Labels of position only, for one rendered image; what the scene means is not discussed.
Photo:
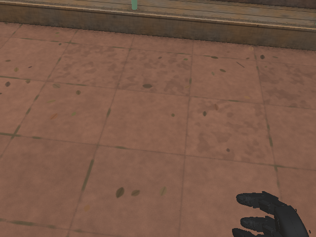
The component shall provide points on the robot right hand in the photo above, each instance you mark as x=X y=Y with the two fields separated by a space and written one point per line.
x=286 y=221

